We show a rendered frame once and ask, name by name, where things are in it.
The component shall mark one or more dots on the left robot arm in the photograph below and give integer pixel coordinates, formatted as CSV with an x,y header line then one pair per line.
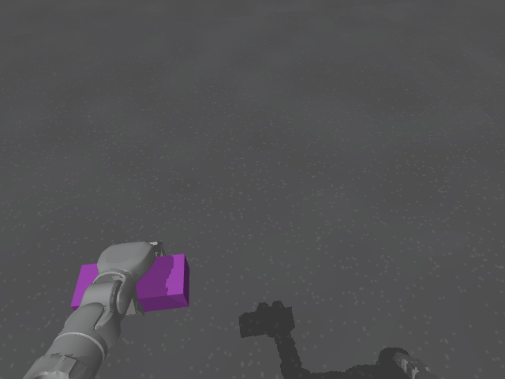
x,y
94,327

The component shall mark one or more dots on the left robot hand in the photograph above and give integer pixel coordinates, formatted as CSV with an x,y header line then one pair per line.
x,y
135,258

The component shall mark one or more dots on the carton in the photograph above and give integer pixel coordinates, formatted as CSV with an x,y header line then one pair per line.
x,y
165,285

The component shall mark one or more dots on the right robot hand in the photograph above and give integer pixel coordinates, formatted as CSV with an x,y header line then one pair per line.
x,y
414,368

